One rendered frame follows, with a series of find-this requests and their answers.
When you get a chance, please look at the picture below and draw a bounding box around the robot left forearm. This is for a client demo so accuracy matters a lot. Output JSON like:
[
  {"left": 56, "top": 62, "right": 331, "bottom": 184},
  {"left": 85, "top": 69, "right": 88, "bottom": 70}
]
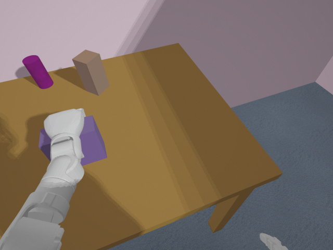
[{"left": 0, "top": 133, "right": 84, "bottom": 250}]

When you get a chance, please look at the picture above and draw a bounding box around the left robot hand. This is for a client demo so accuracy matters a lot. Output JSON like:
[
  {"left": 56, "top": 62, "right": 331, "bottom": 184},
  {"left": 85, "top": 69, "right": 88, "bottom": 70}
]
[{"left": 44, "top": 108, "right": 86, "bottom": 158}]

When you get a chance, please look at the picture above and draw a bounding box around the table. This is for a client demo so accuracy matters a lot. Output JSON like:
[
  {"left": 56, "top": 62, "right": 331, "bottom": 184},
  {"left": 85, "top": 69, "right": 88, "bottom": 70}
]
[{"left": 0, "top": 43, "right": 283, "bottom": 250}]

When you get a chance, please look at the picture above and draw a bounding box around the right robot hand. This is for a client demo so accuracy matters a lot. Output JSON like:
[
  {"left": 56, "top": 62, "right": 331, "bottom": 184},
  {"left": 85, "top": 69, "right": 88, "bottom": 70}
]
[{"left": 260, "top": 233, "right": 288, "bottom": 250}]

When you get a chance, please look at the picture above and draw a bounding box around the sponge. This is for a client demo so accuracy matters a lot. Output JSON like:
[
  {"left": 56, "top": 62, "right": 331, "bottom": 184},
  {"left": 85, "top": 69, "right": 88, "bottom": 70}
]
[{"left": 39, "top": 115, "right": 107, "bottom": 166}]

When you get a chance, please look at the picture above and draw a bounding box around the left robot upper arm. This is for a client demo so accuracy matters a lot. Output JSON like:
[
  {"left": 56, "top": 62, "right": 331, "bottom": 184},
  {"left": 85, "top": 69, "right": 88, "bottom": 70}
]
[{"left": 2, "top": 217, "right": 64, "bottom": 250}]

